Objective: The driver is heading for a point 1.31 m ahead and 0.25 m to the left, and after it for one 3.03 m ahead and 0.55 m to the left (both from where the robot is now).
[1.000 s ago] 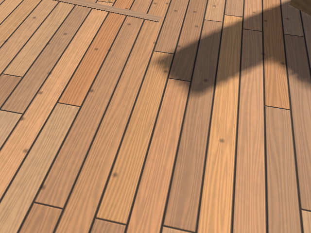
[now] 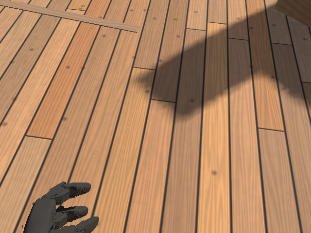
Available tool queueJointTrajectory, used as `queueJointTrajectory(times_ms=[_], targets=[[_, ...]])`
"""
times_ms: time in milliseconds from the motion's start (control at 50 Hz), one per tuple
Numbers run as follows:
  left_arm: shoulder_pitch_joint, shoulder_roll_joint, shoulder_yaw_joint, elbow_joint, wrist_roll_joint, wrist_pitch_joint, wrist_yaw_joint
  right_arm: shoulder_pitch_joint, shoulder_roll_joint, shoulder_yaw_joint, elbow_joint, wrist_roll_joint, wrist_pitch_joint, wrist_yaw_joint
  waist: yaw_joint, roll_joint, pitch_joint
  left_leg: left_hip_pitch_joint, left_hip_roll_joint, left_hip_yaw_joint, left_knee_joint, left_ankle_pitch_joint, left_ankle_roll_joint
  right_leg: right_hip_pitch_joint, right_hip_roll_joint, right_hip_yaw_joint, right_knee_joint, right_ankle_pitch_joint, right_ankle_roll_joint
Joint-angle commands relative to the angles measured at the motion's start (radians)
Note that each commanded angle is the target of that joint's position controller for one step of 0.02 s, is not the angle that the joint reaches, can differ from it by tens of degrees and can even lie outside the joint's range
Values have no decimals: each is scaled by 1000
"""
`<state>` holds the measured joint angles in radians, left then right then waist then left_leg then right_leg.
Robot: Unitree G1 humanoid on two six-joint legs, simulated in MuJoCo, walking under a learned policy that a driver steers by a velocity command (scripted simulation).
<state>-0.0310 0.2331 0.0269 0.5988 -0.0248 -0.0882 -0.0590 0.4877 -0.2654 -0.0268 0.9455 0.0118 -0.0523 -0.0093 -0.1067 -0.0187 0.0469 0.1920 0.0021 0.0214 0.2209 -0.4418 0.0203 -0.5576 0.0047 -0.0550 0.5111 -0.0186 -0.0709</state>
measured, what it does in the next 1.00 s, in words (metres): walks ahead, turning left: right foot, then left foot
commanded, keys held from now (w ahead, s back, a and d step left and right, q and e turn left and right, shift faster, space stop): w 0.28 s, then w+q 0.60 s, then w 0.12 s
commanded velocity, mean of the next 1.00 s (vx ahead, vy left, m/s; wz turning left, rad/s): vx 0.49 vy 0.00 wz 0.28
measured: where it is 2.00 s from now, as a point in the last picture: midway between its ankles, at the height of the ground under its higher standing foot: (87, 105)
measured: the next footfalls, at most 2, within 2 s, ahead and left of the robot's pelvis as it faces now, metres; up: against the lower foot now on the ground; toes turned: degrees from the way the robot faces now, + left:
right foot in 0.02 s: +0.20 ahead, -0.11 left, +0.00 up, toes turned -2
left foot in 0.54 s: +0.49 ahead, +0.14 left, +0.00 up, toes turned +7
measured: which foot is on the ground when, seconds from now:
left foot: down 0.00-0.04, up 0.06-0.52, down 0.54-1.00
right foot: up 0.00-0.00, down 0.02-0.54, up 0.56-1.00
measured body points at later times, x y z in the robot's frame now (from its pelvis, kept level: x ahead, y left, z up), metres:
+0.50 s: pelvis +0.29 +0.01 +0.01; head +0.32 +0.03 +0.46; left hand +0.29 +0.30 -0.12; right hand +0.51 -0.21 -0.08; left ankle +0.45 +0.15 -0.70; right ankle +0.16 -0.11 -0.72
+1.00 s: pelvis +0.58 +0.07 +0.02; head +0.60 +0.10 +0.47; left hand +0.73 +0.37 -0.06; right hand +0.70 -0.20 -0.09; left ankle +0.45 +0.14 -0.72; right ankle +0.78 -0.01 -0.69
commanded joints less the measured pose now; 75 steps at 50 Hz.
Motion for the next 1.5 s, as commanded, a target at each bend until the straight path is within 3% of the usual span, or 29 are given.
queueJointTrajectory(times_ms=[20,40,60,80,120,160,200,280,360,460,500,540,560,580,600,620,660,740,860,980,1040,1060,1080,1100,1120,1160,1240,1360,1500], targets=[[344,211,88,30,4,-1,28,-52,-193,-43,-68,-12,3,-12,272,140,-229,-254,194,-38,505,1091,76,585,-21,42,29,6,-99],[472,312,107,60,33,3,38,50,-61,-8,-104,-29,-10,-4,228,-109,-416,-641,34,-20,921,462,24,1007,-305,470,38,-97,-236],[486,246,89,77,26,2,33,81,-61,0,-80,-4,-38,10,223,-215,-541,-804,-69,-164,1123,-117,13,1068,-423,849,-164,-282,-319],[398,189,71,77,16,4,37,-52,-166,-32,-120,30,-54,17,222,-144,-324,-909,3,-172,1176,-72,23,904,-369,717,-215,-361,-253],[269,142,54,80,17,-1,33,-178,-148,-31,-157,27,-63,13,152,4,-102,-878,95,-109,1067,90,27,569,-284,455,-281,-204,-194],[216,117,49,87,31,-14,27,-130,-117,-34,-142,10,-40,9,84,-37,-71,-762,142,-115,993,157,13,406,-224,335,-345,-106,-182],[218,124,51,112,21,-30,23,-115,-85,-28,-140,4,-19,5,62,-42,-49,-744,156,-101,935,168,-9,329,-215,271,-387,-56,-198],[267,166,60,155,21,-32,40,-271,-83,-24,-201,-13,-17,3,93,-26,12,-833,167,-82,700,375,-46,314,-183,173,-423,-9,-188],[326,206,66,187,18,-25,49,-402,-59,-9,-230,1,-31,25,157,-16,16,-776,119,-31,451,570,-33,373,-179,71,-420,-6,-142],[377,223,75,236,8,4,55,-497,-87,-15,-300,10,-29,53,179,-16,32,-863,90,-52,354,445,27,611,-269,42,-342,44,-105],[355,240,80,234,8,20,62,-457,-108,-26,-309,6,-27,62,145,-39,-4,-793,51,-9,343,340,60,663,-275,13,-239,279,-77],[333,230,74,217,18,39,75,-215,-184,-75,-254,6,-22,55,24,-23,-158,-451,-38,49,309,344,110,592,-207,-73,106,547,-21],[358,188,52,184,44,35,85,-50,-279,-106,-231,9,-13,41,-23,116,-282,-147,129,-213,320,395,180,349,-152,-104,445,263,25],[459,67,12,154,52,5,65,-59,-342,-113,-236,12,-18,48,75,341,-383,165,321,-765,169,143,362,-79,61,10,744,-526,81],[373,173,31,162,18,-28,50,-42,-231,-87,-251,11,-22,49,8,212,-392,190,321,-813,83,42,333,-193,16,164,830,-537,60],[283,206,40,131,-10,-47,43,-89,-197,-77,-258,2,-25,45,5,161,-256,86,291,-670,75,121,293,-250,-25,155,818,-443,39],[224,194,40,120,22,-57,55,-198,-168,-69,-290,-6,-25,40,66,19,-136,-166,225,-487,61,366,264,-170,-94,144,675,-318,43],[245,162,42,109,42,-19,58,-222,-159,-67,-312,-4,-27,25,124,58,-100,-341,168,-366,-1,561,278,-72,-106,129,528,-248,97],[31,115,24,49,35,-20,52,-138,-191,-80,-284,7,-12,-7,54,91,-44,-421,84,-276,5,465,201,-10,-33,109,117,93,136],[-33,150,35,27,25,-44,27,-72,-169,-76,-239,8,1,-13,33,120,-30,-264,162,-371,98,435,175,28,-21,124,-28,71,82],[116,194,62,64,30,-55,34,-100,-159,-73,-241,2,13,-11,114,140,-95,-222,128,-353,263,707,139,232,4,74,-92,-9,13],[259,233,75,84,42,-57,39,-117,-127,-57,-260,-7,12,-8,183,106,-227,-318,80,-311,470,673,109,481,-98,164,-41,19,-49],[402,317,100,108,49,-49,43,5,-66,-35,-264,-2,2,-6,176,-112,-390,-642,-57,-210,818,342,30,871,-307,510,-31,-50,-201],[460,274,95,153,16,-38,31,48,-76,-30,-255,13,-8,-6,178,-274,-405,-868,-102,-196,1015,-135,2,953,-404,822,-177,-303,-264],[409,206,75,141,0,-35,31,-57,-161,-50,-263,25,-13,-5,198,-140,-241,-961,-42,-226,1082,-84,8,830,-375,759,-218,-458,-217],[297,158,53,127,23,-21,34,-216,-158,-50,-304,4,-18,-1,166,-25,-51,-948,39,-149,1006,56,8,557,-293,529,-270,-326,-171],[275,148,45,144,26,-27,37,-192,-91,-41,-298,-4,-15,7,109,-78,-44,-838,99,-102,841,147,-9,412,-214,346,-340,-69,-167],[341,204,56,191,6,-14,48,-381,-47,-19,-351,-8,-30,16,166,-44,-21,-805,88,-50,474,445,-32,414,-170,179,-365,94,-138],[439,232,59,254,-1,22,55,-518,-75,-28,-408,7,-44,48,186,-58,5,-768,41,-36,290,403,16,585,-247,198,-275,162,-101]])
